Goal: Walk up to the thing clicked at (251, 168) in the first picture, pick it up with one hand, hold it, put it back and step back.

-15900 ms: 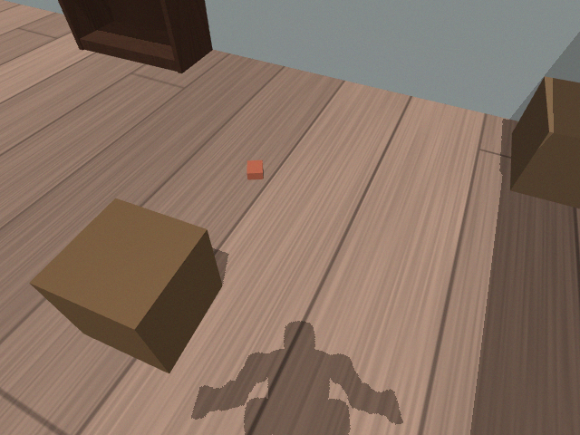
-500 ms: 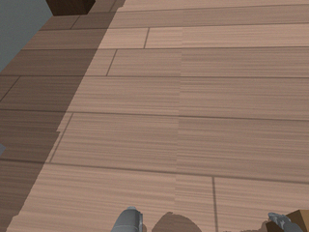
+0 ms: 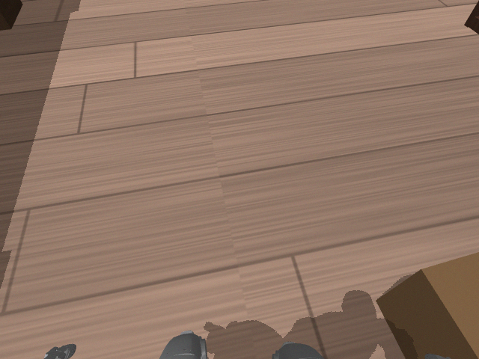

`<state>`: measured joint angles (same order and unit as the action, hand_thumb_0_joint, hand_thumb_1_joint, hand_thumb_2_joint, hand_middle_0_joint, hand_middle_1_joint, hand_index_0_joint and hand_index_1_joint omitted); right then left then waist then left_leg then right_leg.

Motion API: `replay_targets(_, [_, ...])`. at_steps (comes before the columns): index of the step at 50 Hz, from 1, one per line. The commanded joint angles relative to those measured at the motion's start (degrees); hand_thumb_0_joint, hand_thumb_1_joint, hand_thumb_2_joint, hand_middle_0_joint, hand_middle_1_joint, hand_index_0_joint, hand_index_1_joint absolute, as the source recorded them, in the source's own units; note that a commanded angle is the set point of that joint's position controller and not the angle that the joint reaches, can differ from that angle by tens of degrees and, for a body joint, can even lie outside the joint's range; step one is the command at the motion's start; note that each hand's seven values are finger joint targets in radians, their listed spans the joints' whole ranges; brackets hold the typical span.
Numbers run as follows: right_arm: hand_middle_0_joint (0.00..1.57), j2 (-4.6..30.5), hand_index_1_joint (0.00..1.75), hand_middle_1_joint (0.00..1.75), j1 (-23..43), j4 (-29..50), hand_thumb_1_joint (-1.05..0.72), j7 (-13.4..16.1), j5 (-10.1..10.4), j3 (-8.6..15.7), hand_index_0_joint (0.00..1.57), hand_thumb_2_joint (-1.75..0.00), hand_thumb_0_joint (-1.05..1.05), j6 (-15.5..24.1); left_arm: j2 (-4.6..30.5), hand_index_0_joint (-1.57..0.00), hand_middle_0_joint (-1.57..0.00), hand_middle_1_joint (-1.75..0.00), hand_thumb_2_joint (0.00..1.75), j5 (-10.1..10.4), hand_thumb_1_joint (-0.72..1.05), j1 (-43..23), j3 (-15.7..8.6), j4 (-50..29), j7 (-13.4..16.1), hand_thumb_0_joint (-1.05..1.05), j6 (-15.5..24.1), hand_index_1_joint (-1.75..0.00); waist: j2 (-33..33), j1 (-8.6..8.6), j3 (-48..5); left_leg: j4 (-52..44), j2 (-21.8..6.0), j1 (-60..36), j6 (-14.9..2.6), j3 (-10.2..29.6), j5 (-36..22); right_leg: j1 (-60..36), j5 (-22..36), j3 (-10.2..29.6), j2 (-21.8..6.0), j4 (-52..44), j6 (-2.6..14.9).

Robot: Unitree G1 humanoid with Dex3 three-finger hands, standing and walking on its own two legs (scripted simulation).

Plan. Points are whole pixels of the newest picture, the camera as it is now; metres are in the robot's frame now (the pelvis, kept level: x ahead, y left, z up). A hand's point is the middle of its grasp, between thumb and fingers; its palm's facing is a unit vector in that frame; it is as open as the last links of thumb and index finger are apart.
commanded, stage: walk up
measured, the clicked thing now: out of the picture +0.44 -1.54 -0.71
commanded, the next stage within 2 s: stand in 1.34 s
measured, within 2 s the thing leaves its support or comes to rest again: neither
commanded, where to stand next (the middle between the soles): +0.09 +0.00 m, yaw -7 degrees
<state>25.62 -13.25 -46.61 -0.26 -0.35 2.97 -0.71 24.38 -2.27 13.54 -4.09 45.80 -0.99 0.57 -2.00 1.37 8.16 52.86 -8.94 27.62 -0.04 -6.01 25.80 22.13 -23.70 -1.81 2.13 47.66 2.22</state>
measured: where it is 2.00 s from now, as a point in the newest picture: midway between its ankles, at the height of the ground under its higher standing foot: outside the picture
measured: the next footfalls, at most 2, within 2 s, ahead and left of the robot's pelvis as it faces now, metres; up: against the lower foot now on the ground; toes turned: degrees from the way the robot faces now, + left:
none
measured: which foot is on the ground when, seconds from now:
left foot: down 0.00-1.00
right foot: down 0.00-1.00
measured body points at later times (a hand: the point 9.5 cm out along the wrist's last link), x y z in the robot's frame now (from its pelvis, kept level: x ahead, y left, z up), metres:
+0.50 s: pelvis +0.00 -0.01 +0.02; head +0.01 -0.01 +0.46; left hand +0.11 +0.30 -0.10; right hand +0.01 -0.34 -0.10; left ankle +0.04 +0.13 -0.69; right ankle +0.01 -0.13 -0.70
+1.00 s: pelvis +0.02 +0.00 +0.04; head +0.03 +0.00 +0.49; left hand +0.17 +0.28 -0.08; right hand +0.06 -0.31 -0.09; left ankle +0.04 +0.13 -0.70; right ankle +0.01 -0.13 -0.70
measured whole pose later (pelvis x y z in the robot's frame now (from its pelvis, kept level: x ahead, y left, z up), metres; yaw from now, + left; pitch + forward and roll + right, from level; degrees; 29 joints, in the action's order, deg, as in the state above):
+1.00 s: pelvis +0.02 +0.00 +0.04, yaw -9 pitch -3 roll +0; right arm 20.4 -5.2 -63.3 -1.1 0.0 -0.1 1.0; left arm 20.3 0.1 3.6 -0.4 63.9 -0.5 1.3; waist -0.1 0.2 3.3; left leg 26.4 -2.5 9.9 1.2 -2.8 13.8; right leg 10.6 -13.7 3.2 0.1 26.9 -0.9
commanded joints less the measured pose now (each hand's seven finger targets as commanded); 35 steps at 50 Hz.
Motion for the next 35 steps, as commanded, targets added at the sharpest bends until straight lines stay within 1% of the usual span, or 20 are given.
replay_targets(1, [0.20, 11.2, 0.30, 0.30, 2.6, 3.1, -0.90, 1.8, 0.6, 2.8, 0.20, -0.90, 0.00, 2.2, 15.0, -0.20, -0.20, -0.30, 0.90, 1.2, 0.90, 0.8, -4.0, -4.0, 1.7, 0.00, 1.3, -0.30, 7.0, -2.19, -7.2, 8.2, 3.4, 7.8, -1.15, 6.6, 8.4, -8.4, 18.7, 26.4, -16.7, -17.7, 13.88])
replay_targets(4, [0.20, 10.5, 0.30, 0.30, -1.0, 0.4, -0.90, 1.8, 0.2, 2.4, 0.20, -0.90, 0.00, 3.3, 14.5, -0.20, -0.20, -0.30, 0.90, 0.5, 0.90, -0.1, -3.3, -4.0, 1.8, 0.00, 1.4, -0.30, 12.1, -1.61, -9.7, 1.3, 4.9, 0.6, -1.43, 4.4, 1.6, -6.0, 26.3, 21.9, -13.0, -14.7, 11.29])
replay_targets(6, [0.20, 9.7, 0.30, 0.30, -3.0, -1.0, -0.90, 1.7, 0.0, 2.2, 0.20, -0.90, 0.00, 3.8, 13.8, -0.20, -0.20, -0.30, 0.90, 0.8, 0.90, -1.9, -2.7, -4.1, 1.6, 0.00, 1.1, -0.30, 10.7, -0.54, -10.2, -6.7, 6.4, -6.9, -1.82, 2.9, -1.7, -2.2, 23.6, 18.8, -11.0, -12.5, 10.11])
replay_targets(8, [0.20, 9.9, 0.30, 0.30, -7.7, -3.2, -0.90, 1.9, -0.8, 2.7, 0.20, -0.90, 0.00, 4.9, 10.9, -0.20, -0.20, -0.30, 0.90, 1.7, 0.90, -3.9, -1.6, -3.9, 1.4, 0.00, 0.4, -0.30, 6.6, 2.21, -11.2, -21.1, 6.4, -18.8, -2.78, 5.9, -8.3, 5.1, 18.6, 13.8, -7.9, -4.7, 5.78])
replay_targets(9, [0.20, 13.5, 0.30, 0.30, -8.2, -2.7, -0.90, 2.2, -1.9, 3.3, 0.20, -0.90, 0.00, 5.6, 6.9, -0.20, -0.20, -0.30, 0.90, 2.3, 0.90, -2.9, -0.4, -4.2, 1.3, 0.00, 0.2, -0.30, -4.0, 2.28, -10.9, -29.1, -4.9, -21.8, -5.94, 24.2, -6.8, 11.7, 10.8, 12.1, -1.9, 5.3, 1.52])
replay_targets(10, [0.20, 18.4, 0.30, 0.30, -3.9, -1.3, -0.90, 2.0, -1.1, 4.1, 0.20, -0.90, 0.00, 5.6, 9.5, -0.20, -0.20, -0.30, 0.90, 2.3, 0.90, -1.5, -1.0, -2.8, 2.1, 0.00, -0.3, -0.30, -9.6, 0.89, -8.6, -33.3, -17.3, -16.4, -13.75, 36.7, -4.6, 13.4, -10.0, 8.4, 1.1, 9.9, -0.45])
replay_targets(11, [0.20, 18.9, 0.30, 0.30, -0.8, -0.7, -0.90, 1.7, -1.0, 4.7, 0.20, -0.90, 0.00, 5.5, 12.7, -0.20, -0.20, -0.30, 0.90, 1.5, 0.90, -1.9, -1.7, -1.5, 2.4, 0.00, -0.3, -0.30, -6.5, 0.16, -5.5, -33.7, -20.0, -11.4, -17.37, 38.8, -3.0, 11.7, -11.3, 11.1, -1.0, 13.8, -0.46])
replay_targets(13, [0.20, 15.1, 0.30, 0.30, 1.2, -0.9, -0.90, 2.0, -1.2, 3.0, 0.20, -0.90, 0.00, 5.7, 11.9, -0.20, -0.20, -0.30, 0.90, 1.8, 0.90, -1.2, -2.3, 0.7, 1.5, 0.00, 0.1, -0.30, -3.0, -1.46, -4.2, -30.7, -11.3, -10.2, -12.60, 25.6, -5.6, 8.5, -7.5, 10.2, -1.8, 11.2, -0.61])
replay_targets(15, [0.20, 16.1, 0.30, 0.30, 1.6, -1.3, -0.90, 1.7, -1.2, 3.2, 0.20, -0.90, 0.00, 5.5, 11.3, -0.20, -0.20, -0.30, 0.90, 2.0, 0.90, 0.9, -2.3, 2.3, 0.6, 0.00, 0.4, -0.30, -9.2, -1.61, -5.2, -30.5, -8.8, -9.2, -10.39, 19.0, -4.3, 4.2, -3.7, 4.6, -2.6, 4.4, -0.44])
replay_targets(19, [0.20, 13.0, 0.30, 0.30, 3.4, -1.2, -0.90, 0.5, -1.5, 1.9, 0.20, -0.90, 0.00, 3.5, 8.9, -0.20, -0.20, -0.30, 0.90, 1.3, 0.90, 2.7, -2.3, 5.5, 0.5, 0.00, 1.2, -0.30, -8.6, -2.81, -6.8, -24.9, -3.4, -2.5, -6.83, 10.2, 0.1, -11.4, 3.5, -0.3, 0.5, -13.5, -0.44])
replay_targets(20, [0.20, 11.0, 0.30, 0.30, 2.2, -1.5, -0.90, 0.4, -1.3, 1.2, 0.20, -0.90, 0.00, 3.2, 9.8, -0.20, -0.20, -0.30, 0.90, 1.0, 0.90, 2.5, -2.6, 5.7, 0.9, 0.00, 1.6, -0.30, -5.4, -3.10, -7.6, -21.1, -2.3, -1.1, -5.38, 8.4, -0.6, -14.8, 4.3, 2.1, -0.3, -17.7, 0.26])
replay_targets(21, [0.20, 7.9, 0.30, 0.30, 1.8, -1.1, -0.90, 0.3, -0.7, 0.3, 0.20, -0.90, 0.00, 3.0, 12.6, -0.20, -0.20, -0.30, 0.90, 0.4, 0.90, 2.7, -3.2, 5.8, 1.4, 0.00, 2.2, -0.30, 3.4, -3.59, -8.2, -12.3, 1.0, 4.1, -2.50, 5.7, -2.3, -17.4, 2.1, 16.5, -7.4, -21.2, 2.76])
replay_targets(22, [0.20, 6.7, 0.30, 0.30, 4.3, -0.7, -0.90, 0.6, -0.4, 0.1, 0.20, -0.90, 0.00, 2.6, 16.1, -0.20, -0.20, -0.30, 0.90, 0.7, 0.90, 0.9, -3.2, 5.2, 1.6, 0.00, 2.7, -0.30, 10.0, -3.03, -6.9, -6.7, 5.7, 4.4, -1.13, 3.3, 3.9, -10.2, -6.5, 32.6, -16.9, -27.7, 8.12])
replay_targets(23, [0.20, 9.6, 0.30, 0.30, 5.2, -1.6, -0.90, 1.0, -0.5, 1.2, 0.20, -0.90, 0.00, 2.5, 17.1, -0.20, -0.20, -0.30, 0.90, 0.7, 0.90, -1.9, -3.1, 4.8, 1.4, 0.00, 2.6, -0.30, 8.7, -2.74, -4.8, -3.2, 4.5, -0.4, -1.31, 6.4, 6.6, -3.9, -5.6, 34.3, -19.3, -27.6, 11.55])
replay_targets(25, [0.20, 9.0, 0.30, 0.30, 3.1, -3.7, -0.90, 0.7, 0.1, 0.8, 0.20, -0.90, 0.00, 2.8, 14.0, -0.20, -0.20, -0.30, 0.90, 1.2, 0.90, -4.1, -2.1, 5.2, 1.7, 0.00, 2.9, -0.30, 6.8, -1.61, -5.4, -6.8, 4.4, 0.2, -1.99, 7.4, 5.1, -8.4, 6.1, 26.5, -16.2, -24.6, 9.96])
replay_targets(28, [0.20, 7.7, 0.30, 0.30, -1.5, -7.2, -0.90, 0.7, 0.1, 0.6, 0.20, -0.90, 0.00, 3.6, 12.6, -0.20, -0.20, -0.30, 0.90, 1.7, 0.90, -7.7, -1.0, 5.6, 1.4, 0.00, 2.6, -0.30, 10.0, 1.06, -9.3, -19.4, 6.1, -13.9, -2.34, 5.1, -8.5, -3.1, 16.7, 17.0, -12.0, -19.6, 5.82])
replay_targets(29, [0.20, 8.5, 0.30, 0.30, -1.7, -7.9, -0.90, 0.8, -0.2, 1.0, 0.20, -0.90, 0.00, 3.7, 10.9, -0.20, -0.20, -0.30, 0.90, 2.0, 0.90, -8.4, -0.4, 5.7, 1.3, 0.00, 2.3, -0.30, 7.9, 1.42, -9.9, -22.7, 4.7, -18.1, -2.65, 7.9, -12.8, 0.2, 17.6, 14.8, -10.8, -17.6, 3.92])
replay_targets(31, [0.20, 11.7, 0.30, 0.30, 3.7, -7.2, -0.90, 0.4, -0.3, 1.3, 0.20, -0.90, 0.00, 3.7, 9.3, -0.20, -0.20, -0.30, 0.90, 2.5, 0.90, -7.3, 0.2, 7.5, 1.3, 0.00, 2.0, -0.30, 0.8, -1.09, -8.0, -28.7, -1.8, -13.0, -6.03, 17.7, -4.6, -1.4, 3.9, 9.0, -4.3, -15.9, 0.53])
replay_targets(32, [0.20, 11.5, 0.30, 0.30, 5.9, -7.1, -0.90, 0.1, -0.2, 1.0, 0.20, -0.90, 0.00, 3.5, 9.3, -0.20, -0.20, -0.30, 0.90, 2.2, 0.90, -5.8, 0.3, 8.7, 1.4, 0.00, 2.1, -0.30, 0.1, -2.38, -7.8, -28.7, -2.6, -11.7, -6.44, 17.5, -3.3, -4.3, 1.4, 8.7, -4.1, -16.9, 0.55])
replay_targets(35, [0.20, 8.9, 0.30, 0.30, 6.6, -8.6, -0.90, -0.1, 0.0, -0.2, 0.20, -0.90, 0.00, 3.0, 11.1, -0.20, -0.20, -0.30, 0.90, 2.0, 0.90, -7.5, 0.1, 10.7, 1.4, 0.00, 2.8, -0.30, 3.4, -1.44, -6.1, -24.5, 3.3, -10.2, -3.18, 9.3, -8.0, -7.1, 5.4, 14.8, -8.1, -23.8, 2.08])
